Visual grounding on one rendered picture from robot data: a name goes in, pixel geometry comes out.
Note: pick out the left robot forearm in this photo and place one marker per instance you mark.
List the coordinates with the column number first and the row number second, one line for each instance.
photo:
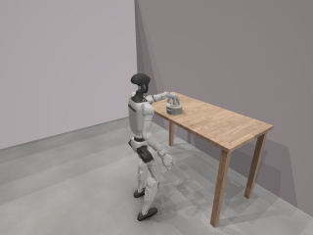
column 161, row 96

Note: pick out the left robot hand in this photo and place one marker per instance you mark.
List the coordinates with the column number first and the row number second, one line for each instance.
column 175, row 98

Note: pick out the right robot forearm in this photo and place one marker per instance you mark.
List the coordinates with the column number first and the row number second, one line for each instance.
column 152, row 142

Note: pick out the robot left upper arm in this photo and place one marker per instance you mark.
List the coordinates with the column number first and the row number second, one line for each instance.
column 148, row 98

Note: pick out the pot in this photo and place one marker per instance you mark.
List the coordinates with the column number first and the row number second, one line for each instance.
column 174, row 112

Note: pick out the humanoid robot head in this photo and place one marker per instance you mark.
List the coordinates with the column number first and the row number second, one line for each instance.
column 140, row 79

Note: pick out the lid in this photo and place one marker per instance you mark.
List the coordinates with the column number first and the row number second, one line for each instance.
column 174, row 106

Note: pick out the right robot hand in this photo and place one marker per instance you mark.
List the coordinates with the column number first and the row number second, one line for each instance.
column 167, row 161

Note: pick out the table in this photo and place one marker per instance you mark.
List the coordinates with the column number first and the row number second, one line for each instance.
column 222, row 128

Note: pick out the robot right upper arm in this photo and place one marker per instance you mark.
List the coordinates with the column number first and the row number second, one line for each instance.
column 148, row 112

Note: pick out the right robot thigh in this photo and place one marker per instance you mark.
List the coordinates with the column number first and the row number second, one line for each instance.
column 150, row 158

